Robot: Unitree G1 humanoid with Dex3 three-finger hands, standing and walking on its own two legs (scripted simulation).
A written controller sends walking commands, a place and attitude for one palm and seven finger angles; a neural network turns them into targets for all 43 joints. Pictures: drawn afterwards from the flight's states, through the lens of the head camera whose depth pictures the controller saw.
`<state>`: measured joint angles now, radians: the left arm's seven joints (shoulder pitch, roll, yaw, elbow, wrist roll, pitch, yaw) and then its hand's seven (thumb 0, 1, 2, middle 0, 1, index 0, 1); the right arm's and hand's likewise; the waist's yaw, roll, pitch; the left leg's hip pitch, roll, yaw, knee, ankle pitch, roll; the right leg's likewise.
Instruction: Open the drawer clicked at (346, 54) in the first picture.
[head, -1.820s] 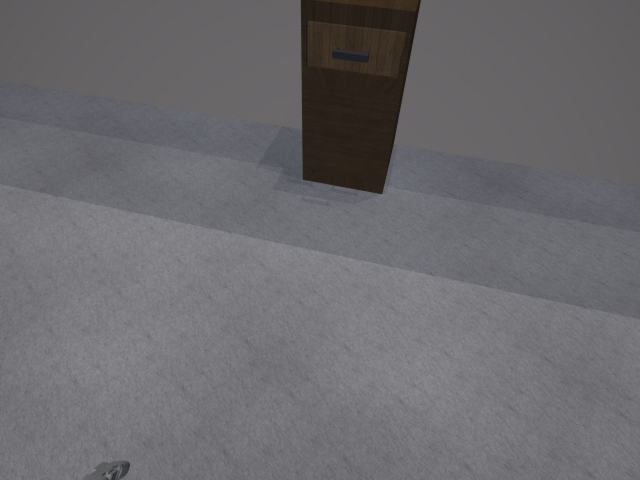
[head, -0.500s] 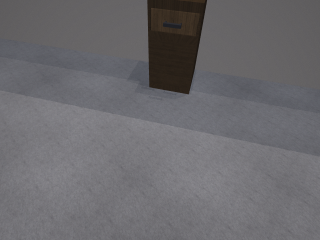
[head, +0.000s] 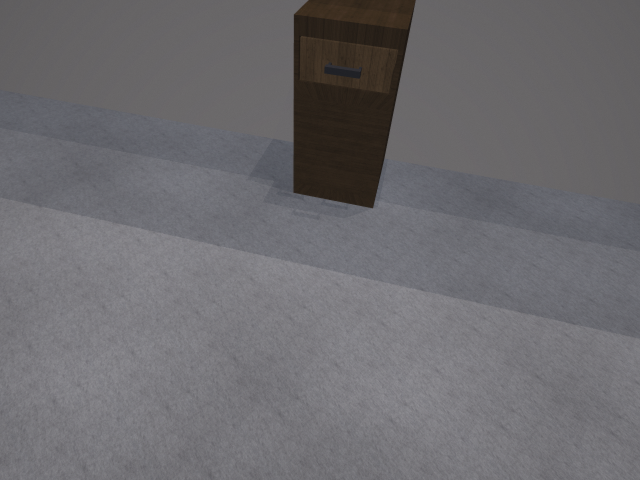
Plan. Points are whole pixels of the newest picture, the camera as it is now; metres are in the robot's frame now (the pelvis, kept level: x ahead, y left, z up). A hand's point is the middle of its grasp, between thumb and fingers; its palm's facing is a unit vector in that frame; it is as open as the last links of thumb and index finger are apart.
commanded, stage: walk to a spot facing it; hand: left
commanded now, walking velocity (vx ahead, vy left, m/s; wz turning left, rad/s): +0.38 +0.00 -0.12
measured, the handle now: (343, 69) +1.52 +0.01 -0.10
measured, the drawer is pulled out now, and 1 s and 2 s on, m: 0.00 0.00 0.00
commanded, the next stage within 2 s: take the last steps up to it in 1.30 s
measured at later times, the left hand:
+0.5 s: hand (253, 375) +0.33 +0.14 -0.18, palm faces -0.09 -0.98 -0.18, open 7.4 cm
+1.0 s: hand (229, 336) +0.40 +0.19 -0.18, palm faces -0.02 -0.99 -0.13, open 7.4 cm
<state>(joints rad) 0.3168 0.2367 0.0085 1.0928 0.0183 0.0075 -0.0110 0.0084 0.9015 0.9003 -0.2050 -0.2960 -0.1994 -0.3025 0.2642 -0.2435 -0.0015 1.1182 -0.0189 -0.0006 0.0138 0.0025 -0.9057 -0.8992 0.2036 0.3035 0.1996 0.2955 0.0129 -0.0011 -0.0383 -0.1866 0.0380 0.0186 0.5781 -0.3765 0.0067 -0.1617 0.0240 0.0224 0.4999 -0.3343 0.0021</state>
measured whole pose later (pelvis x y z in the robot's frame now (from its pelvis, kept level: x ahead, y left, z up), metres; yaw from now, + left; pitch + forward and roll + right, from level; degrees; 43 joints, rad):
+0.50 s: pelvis +0.19 -0.03 -0.02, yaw -4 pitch -2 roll -1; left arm 0.10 0.19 0.05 0.98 0.02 -0.07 0.00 0.01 0.91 0.90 -0.20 -0.30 -0.20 -0.30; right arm 0.51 -0.11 -0.03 1.23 0.00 -0.03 -0.01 0.01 -0.90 -0.90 0.21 0.30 0.20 0.30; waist -0.05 0.00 0.11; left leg -0.17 0.08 0.03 1.17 -0.47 0.03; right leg -0.41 -0.01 -0.17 0.68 -0.24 -0.08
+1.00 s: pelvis +0.41 +0.02 +0.01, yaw -5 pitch -1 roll -2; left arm 0.34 0.19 0.06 1.11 0.03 -0.01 -0.01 0.01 0.91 0.90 -0.20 -0.30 -0.20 -0.30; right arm 0.26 -0.14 -0.05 1.03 -0.02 -0.09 -0.02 -0.01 -0.94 -0.90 0.20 0.30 0.20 0.30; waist 0.01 -0.04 0.03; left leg -0.22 0.07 0.20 0.50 -0.28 0.05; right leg -0.47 -0.06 -0.06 1.21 -0.32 -0.01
